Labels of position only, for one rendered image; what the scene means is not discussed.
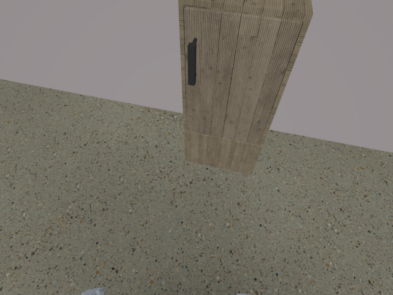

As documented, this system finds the cupboard door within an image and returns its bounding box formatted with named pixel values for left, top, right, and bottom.
left=183, top=7, right=303, bottom=145

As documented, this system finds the handle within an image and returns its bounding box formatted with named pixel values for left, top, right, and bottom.
left=187, top=38, right=197, bottom=86

